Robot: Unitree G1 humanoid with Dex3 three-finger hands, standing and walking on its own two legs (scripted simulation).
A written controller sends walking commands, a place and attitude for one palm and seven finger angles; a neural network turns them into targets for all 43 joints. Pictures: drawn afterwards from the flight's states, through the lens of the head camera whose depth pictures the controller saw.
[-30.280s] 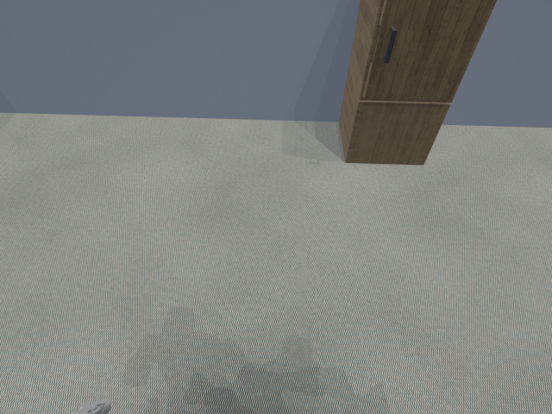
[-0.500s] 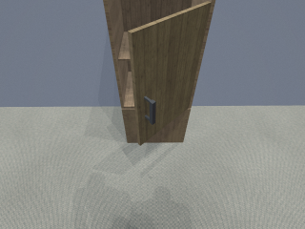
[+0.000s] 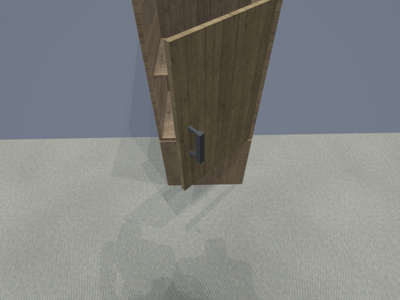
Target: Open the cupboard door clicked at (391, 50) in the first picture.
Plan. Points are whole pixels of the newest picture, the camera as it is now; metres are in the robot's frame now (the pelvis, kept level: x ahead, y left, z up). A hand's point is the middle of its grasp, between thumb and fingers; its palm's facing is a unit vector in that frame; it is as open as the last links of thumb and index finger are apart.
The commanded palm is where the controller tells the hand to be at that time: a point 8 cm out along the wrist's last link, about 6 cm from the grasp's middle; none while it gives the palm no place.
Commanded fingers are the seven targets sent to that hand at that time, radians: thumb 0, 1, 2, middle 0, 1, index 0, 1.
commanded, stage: look to check the result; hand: left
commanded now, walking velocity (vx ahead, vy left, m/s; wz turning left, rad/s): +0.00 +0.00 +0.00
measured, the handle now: (195, 144) +0.57 +0.05 -0.09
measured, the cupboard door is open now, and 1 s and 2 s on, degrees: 43 43 43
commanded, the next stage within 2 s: walk to a spot facing it in 0.14 s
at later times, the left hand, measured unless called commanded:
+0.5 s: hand out of the picture +0.01 +0.16 -0.18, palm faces +0.01 -0.98 -0.19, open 7.4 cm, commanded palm none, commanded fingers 0.00 0.90 0.90 -0.20 -0.30 -0.20 -0.30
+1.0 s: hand out of the picture +0.10 +0.13 -0.16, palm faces -0.25 -0.92 -0.30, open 7.4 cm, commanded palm none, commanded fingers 0.00 0.90 0.90 -0.20 -0.30 -0.20 -0.30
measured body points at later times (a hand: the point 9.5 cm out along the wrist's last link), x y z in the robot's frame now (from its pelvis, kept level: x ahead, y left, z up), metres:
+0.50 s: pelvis +0.01 -0.01 -0.01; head +0.03 -0.02 +0.44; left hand +0.01 +0.21 -0.16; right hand +0.01 -0.24 -0.17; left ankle +0.02 +0.12 -0.74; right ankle -0.04 -0.09 -0.74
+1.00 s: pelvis +0.00 -0.05 +0.00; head +0.04 -0.10 +0.44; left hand +0.11 +0.18 -0.13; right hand +0.03 -0.33 -0.16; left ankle +0.04 +0.12 -0.65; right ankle -0.04 -0.09 -0.74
